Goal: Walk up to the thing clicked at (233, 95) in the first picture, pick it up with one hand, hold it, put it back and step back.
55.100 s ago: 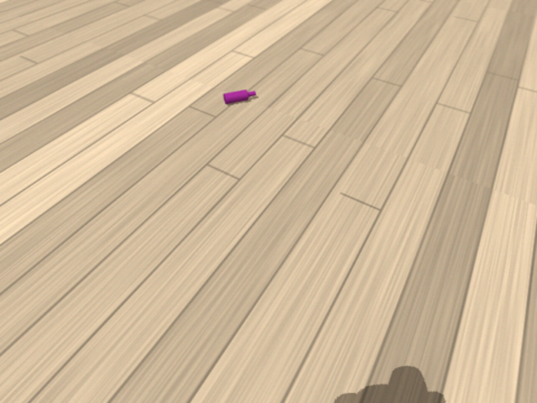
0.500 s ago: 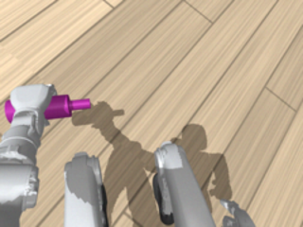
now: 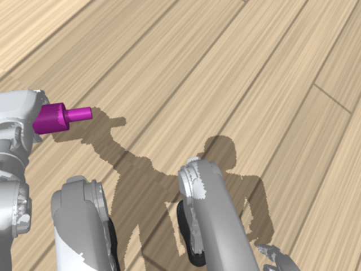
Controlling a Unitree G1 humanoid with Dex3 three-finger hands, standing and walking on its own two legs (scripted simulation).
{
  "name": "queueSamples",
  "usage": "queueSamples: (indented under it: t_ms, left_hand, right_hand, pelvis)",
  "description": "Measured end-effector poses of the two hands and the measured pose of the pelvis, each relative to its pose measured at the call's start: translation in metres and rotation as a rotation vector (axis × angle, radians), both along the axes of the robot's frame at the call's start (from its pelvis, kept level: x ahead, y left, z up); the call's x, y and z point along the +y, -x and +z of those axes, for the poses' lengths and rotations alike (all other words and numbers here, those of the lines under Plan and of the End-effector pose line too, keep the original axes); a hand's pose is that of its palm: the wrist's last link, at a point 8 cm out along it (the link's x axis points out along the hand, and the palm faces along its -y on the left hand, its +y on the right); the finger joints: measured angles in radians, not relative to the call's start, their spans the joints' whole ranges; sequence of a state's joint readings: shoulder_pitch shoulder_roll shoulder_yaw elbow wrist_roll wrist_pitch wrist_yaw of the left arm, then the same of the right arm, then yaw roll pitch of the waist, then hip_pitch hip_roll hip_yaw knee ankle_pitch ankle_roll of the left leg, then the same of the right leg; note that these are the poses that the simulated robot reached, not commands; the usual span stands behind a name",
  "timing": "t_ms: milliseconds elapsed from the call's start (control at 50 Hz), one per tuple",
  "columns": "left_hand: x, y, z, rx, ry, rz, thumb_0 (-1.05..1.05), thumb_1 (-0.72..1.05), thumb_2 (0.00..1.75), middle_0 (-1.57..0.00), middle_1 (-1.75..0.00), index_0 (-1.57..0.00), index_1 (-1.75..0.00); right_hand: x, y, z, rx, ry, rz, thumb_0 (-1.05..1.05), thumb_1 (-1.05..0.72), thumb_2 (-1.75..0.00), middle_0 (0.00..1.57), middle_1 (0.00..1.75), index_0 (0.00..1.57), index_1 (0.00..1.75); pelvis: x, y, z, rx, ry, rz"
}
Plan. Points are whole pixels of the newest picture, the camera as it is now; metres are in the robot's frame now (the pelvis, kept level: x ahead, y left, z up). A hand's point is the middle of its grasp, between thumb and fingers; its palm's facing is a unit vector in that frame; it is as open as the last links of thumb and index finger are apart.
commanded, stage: crouch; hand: left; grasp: from above
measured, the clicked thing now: (44, 119) +0.47 +0.24 -0.18
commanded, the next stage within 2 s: lower in 0.28 s
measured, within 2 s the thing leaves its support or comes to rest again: neither
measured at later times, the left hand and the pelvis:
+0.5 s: hand (33, 125) +0.47 +0.27 -0.20, palm faces -0.46 -0.06 -0.89, open 9.4 cm; pelvis +0.00 +0.00 -0.03, yaw -1 degrees
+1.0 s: hand (44, 128) +0.47 +0.26 -0.26, palm faces -0.46 -0.07 -0.89, open 9.4 cm; pelvis +0.01 +0.00 -0.06, yaw -4 degrees
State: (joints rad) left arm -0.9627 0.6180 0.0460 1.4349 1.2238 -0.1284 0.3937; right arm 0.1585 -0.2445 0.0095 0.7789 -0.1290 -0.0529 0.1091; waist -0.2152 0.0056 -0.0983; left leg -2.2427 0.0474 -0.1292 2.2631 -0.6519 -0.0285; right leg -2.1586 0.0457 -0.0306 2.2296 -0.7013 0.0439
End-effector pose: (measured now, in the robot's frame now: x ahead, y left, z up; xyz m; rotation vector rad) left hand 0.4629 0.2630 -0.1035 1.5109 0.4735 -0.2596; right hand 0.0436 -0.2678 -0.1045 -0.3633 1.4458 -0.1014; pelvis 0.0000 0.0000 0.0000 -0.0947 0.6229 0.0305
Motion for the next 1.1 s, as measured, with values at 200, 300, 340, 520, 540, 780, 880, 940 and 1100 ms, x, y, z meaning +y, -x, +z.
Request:
queueSamples:
  t_ms: [200,300,340,520,540,780,880,940,1100]
  left_hand:
    - [0.002,-0.005,-0.02,-0.009,-0.003,0.008,-0.01,0.07,0.48,-0.71,-0.55,-0.74,-0.53]
    - [0.004,-0.007,-0.028,-0.003,-0.005,0.012,-0.01,0.07,0.48,-0.72,-0.55,-0.75,-0.53]
    - [0.004,-0.007,-0.031,-0.002,-0.008,0.013,-0.01,0.07,0.49,-0.72,-0.55,-0.75,-0.53]
    - [0.005,-0.01,-0.044,0.017,-0.006,0.026,-0.01,0.05,0.51,-0.73,-0.55,-0.75,-0.52]
    - [0.005,-0.01,-0.047,0.022,-0.004,0.025,-0.01,0.05,0.51,-0.73,-0.55,-0.76,-0.52]
    - [0.002,-0.012,-0.08,0.011,0.015,0.004,-0.01,0.04,0.52,-0.73,-0.56,-0.76,-0.53]
    - [0.002,-0.013,-0.089,0.005,0.009,0.007,-0.01,0.04,0.52,-0.73,-0.56,-0.76,-0.54]
    - [0.002,-0.014,-0.094,0.006,0.006,0.016,-0.01,0.04,0.52,-0.73,-0.56,-0.76,-0.54]
    - [0.001,-0.016,-0.105,0.013,0.017,0.033,-0.01,0.04,0.53,-0.73,-0.55,-0.76,-0.52]
  right_hand:
    - [0.003,0.004,-0.017,0.002,-0.002,0.021,0.0,-0.91,-0.9,0.2,0.3,0.2,0.3]
    - [0.004,0.004,-0.022,0.003,-0.002,0.031,0.0,-0.91,-0.9,0.2,0.3,0.2,0.3]
    - [0.003,0.003,-0.024,0.006,-0.002,0.034,0.0,-0.91,-0.9,0.2,0.3,0.2,0.3]
    - [0.001,0.001,-0.029,0.013,0.0,0.054,0.0,-0.91,-0.9,0.2,0.3,0.2,0.3]
    - [0.001,0.001,-0.029,0.014,0.001,0.057,0.0,-0.91,-0.9,0.2,0.3,0.2,0.3]
    - [-0.002,0.007,-0.034,0.044,0.015,0.089,0.0,-0.91,-0.9,0.2,0.3,0.2,0.3]
    - [0.0,0.009,-0.038,0.059,0.007,0.093,0.0,-0.91,-0.9,0.2,0.3,0.2,0.3]
    - [0.001,0.009,-0.039,0.062,-0.001,0.097,0.0,-0.91,-0.89,0.2,0.3,0.2,0.3]
    - [0.005,0.009,-0.041,0.062,-0.016,0.116,0.0,-0.91,-0.89,0.2,0.3,0.2,0.3]
  pelvis:
    - [0.001,0.002,-0.02,-0.02,0.007,-0.006]
    - [0.001,0.002,-0.027,-0.023,0.011,-0.008]
    - [0.0,0.001,-0.029,-0.024,0.011,-0.01]
    - [-0.001,-0.001,-0.035,-0.029,0.015,-0.014]
    - [-0.001,-0.001,-0.036,-0.031,0.016,-0.016]
    - [-0.001,-0.002,-0.051,-0.051,0.029,-0.028]
    - [-0.001,-0.004,-0.055,-0.051,0.033,-0.032]
    - [0.0,-0.005,-0.057,-0.052,0.035,-0.035]
    - [0.0,-0.006,-0.06,-0.064,0.045,-0.044]
